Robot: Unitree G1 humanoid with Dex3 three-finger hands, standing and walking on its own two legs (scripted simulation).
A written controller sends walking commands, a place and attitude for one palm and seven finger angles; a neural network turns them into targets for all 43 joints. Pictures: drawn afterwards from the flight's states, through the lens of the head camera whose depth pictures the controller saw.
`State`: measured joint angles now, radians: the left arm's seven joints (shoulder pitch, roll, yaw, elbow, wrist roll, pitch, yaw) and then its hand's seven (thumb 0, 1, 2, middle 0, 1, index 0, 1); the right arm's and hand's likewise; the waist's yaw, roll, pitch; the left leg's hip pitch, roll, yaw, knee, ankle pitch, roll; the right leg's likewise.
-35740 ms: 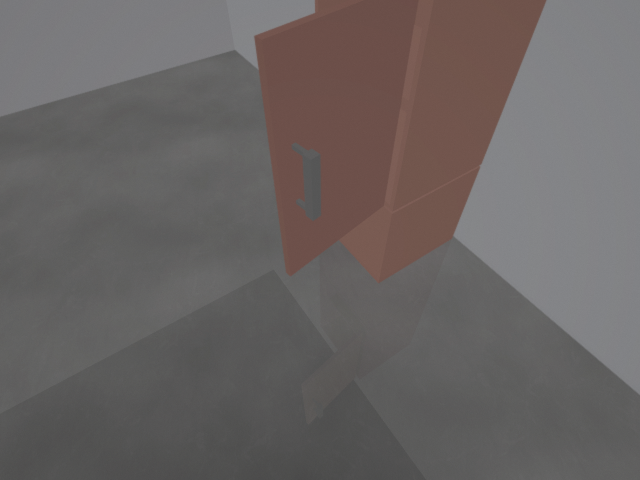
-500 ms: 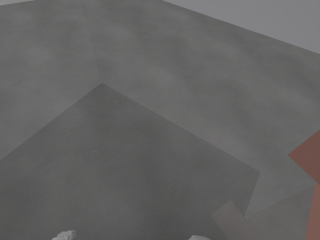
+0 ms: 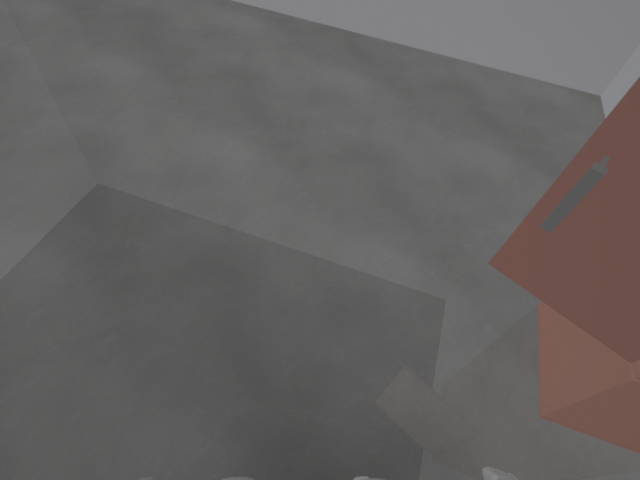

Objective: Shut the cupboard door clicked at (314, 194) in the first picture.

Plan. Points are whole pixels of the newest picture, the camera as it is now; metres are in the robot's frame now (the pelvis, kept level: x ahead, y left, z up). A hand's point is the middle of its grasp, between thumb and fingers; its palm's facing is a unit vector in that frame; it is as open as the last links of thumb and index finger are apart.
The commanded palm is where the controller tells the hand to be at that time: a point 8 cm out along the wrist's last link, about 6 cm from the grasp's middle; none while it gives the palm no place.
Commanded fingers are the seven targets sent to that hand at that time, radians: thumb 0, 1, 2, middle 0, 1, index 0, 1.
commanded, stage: turn to face it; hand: left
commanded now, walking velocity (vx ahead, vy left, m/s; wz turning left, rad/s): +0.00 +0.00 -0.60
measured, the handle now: (574, 194) +0.63 -0.44 -0.02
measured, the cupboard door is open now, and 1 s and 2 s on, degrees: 65 65 65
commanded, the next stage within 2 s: take the last steps up to it in 1.00 s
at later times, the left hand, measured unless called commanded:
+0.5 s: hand (214, 459) +0.16 +0.15 -0.14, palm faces -0.28 -0.92 -0.28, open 7.4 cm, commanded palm none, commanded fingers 0.00 0.90 0.90 -0.20 -0.30 -0.20 -0.30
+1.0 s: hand (240, 425) +0.20 +0.12 -0.15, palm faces -0.50 -0.83 -0.23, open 7.4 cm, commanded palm none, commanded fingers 0.00 0.90 0.90 -0.20 -0.30 -0.20 -0.30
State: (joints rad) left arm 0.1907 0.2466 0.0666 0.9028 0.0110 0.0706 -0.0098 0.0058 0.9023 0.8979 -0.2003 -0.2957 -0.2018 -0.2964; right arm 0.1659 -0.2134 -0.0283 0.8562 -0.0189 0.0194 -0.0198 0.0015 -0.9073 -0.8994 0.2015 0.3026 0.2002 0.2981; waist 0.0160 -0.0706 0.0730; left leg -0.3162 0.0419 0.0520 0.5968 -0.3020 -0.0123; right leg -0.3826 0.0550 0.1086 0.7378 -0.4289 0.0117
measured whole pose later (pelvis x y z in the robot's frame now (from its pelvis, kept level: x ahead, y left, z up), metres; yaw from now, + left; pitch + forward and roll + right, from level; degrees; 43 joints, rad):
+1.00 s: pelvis +0.02 -0.01 +0.01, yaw -32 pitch +1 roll -1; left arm 0.16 0.25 0.07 0.91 0.01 0.07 -0.02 0.01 0.91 0.90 -0.19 -0.29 -0.20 -0.30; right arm 0.24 -0.20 -0.02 0.91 -0.04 0.03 -0.02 0.00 -0.90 -0.90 0.21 0.30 0.20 0.30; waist -0.01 0.01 0.09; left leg -0.26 0.14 0.16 0.53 -0.28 -0.03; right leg -0.35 -0.01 -0.04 0.78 -0.43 0.03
